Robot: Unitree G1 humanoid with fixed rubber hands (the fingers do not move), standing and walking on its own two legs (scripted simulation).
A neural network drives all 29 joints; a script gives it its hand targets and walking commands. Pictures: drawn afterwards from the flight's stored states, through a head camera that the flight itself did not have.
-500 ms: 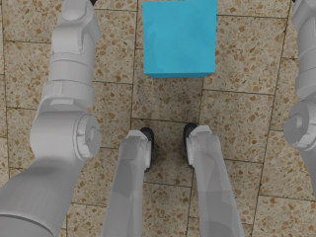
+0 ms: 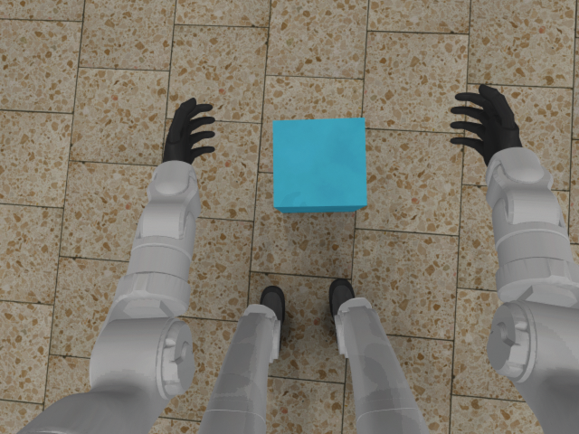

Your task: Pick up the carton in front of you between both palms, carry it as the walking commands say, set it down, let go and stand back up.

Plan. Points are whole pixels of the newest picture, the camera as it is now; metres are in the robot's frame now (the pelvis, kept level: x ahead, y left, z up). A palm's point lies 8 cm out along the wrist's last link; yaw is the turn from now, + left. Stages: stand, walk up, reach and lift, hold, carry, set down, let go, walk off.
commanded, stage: let go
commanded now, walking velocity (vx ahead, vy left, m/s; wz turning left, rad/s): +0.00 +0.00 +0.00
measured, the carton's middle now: (317, 171) +0.49 -0.04 -0.57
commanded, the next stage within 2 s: stand in 1.08 s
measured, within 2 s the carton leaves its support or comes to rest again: neither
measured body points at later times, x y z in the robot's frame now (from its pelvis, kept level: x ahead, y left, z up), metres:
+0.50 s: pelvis +0.03 +0.01 +0.07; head +0.13 +0.01 +0.51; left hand +0.26 +0.23 -0.01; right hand +0.26 -0.23 -0.01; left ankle +0.04 +0.12 -0.66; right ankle +0.05 -0.10 -0.66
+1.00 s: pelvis +0.05 +0.02 +0.08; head +0.05 +0.02 +0.53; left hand +0.23 +0.25 +0.01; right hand +0.22 -0.21 +0.01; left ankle +0.04 +0.12 -0.66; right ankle +0.05 -0.10 -0.66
